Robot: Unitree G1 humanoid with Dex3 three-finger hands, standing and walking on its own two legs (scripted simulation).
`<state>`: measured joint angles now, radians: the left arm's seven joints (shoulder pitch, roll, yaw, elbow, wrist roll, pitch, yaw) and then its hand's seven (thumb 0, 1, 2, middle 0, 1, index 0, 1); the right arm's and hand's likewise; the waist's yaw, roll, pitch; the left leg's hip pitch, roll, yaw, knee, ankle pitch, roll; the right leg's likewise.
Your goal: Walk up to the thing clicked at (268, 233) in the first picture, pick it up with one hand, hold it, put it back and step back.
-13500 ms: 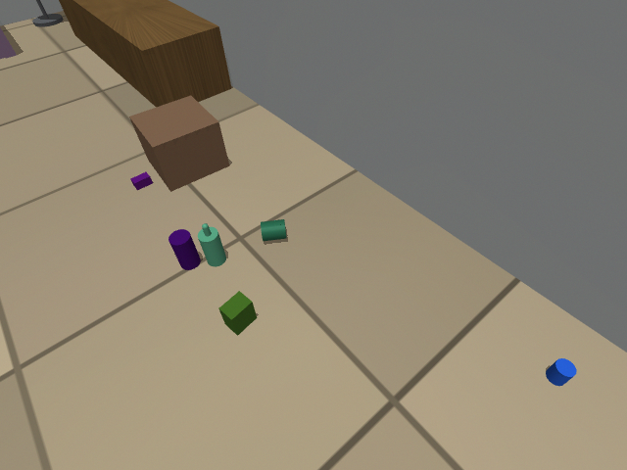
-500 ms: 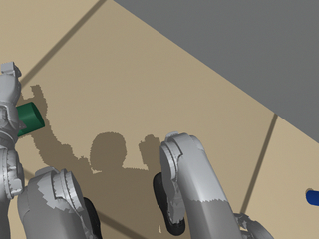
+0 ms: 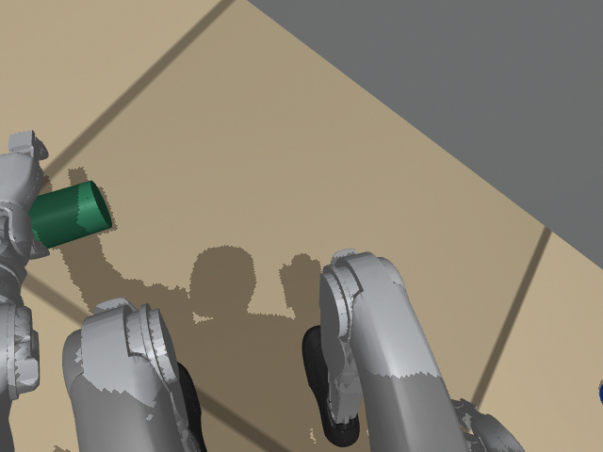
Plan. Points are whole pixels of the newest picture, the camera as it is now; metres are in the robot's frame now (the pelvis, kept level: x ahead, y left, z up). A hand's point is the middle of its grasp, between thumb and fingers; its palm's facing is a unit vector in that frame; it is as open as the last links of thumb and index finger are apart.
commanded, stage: rest palm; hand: left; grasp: from above
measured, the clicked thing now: (68, 214) +0.48 +0.29 -0.28
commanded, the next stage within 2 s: close in 0.84 s
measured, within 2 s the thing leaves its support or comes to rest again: neither
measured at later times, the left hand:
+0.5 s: hand (55, 213) +0.47 +0.29 -0.24, palm faces -0.43 -0.14 -0.89, open 14.4 cm
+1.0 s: hand (58, 219) +0.46 +0.29 -0.25, palm faces -0.44 -0.16 -0.88, open 13.9 cm
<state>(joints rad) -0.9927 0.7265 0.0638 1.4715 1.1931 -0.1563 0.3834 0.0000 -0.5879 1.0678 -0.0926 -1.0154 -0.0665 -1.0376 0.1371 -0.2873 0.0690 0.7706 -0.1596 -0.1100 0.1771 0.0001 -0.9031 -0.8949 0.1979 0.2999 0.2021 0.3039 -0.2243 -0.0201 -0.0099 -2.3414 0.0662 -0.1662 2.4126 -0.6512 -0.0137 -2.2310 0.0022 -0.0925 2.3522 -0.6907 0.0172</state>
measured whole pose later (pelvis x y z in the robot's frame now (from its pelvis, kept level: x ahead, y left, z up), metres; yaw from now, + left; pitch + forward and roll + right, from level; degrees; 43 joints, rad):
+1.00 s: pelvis +0.00 +0.01 -0.03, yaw -5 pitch +27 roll -12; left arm -1.04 0.93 0.20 1.76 1.25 -0.18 0.60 0.00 -0.49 1.03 -0.11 -0.98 -0.09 -1.00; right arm 0.12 -0.34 0.20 0.75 -0.27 -0.27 0.29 0.00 -0.89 -0.90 0.20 0.30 0.20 0.30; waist -0.35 -0.10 0.13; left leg -2.37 0.07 -0.26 2.55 -0.69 -0.01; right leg -2.23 0.04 -0.15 2.42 -0.69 0.04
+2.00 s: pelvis +0.00 +0.01 -0.02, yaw -6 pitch +26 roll -13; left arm -1.03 0.96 0.16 1.76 1.21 -0.17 0.64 0.01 -0.07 0.59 -0.50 -0.67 -0.52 -0.66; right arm 0.10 -0.34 0.26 0.73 -0.27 -0.30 0.30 0.00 -0.89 -0.90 0.19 0.30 0.20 0.30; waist -0.36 -0.12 0.17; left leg -2.35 0.08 -0.28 2.55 -0.70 -0.01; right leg -2.21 0.05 -0.17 2.40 -0.68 0.05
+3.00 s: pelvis +0.00 +0.01 -0.02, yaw -4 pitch +30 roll -10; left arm -0.94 0.78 0.14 1.51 1.16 -0.07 0.48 0.01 -0.08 0.39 -0.73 -0.40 -0.75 -0.39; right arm 0.16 -0.32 0.12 0.77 -0.19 -0.23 0.30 0.00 -0.91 -0.90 0.20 0.30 0.20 0.30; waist -0.28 -0.02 0.01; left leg -2.37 0.07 -0.22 2.49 -0.68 -0.01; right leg -2.25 0.04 -0.13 2.38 -0.68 0.04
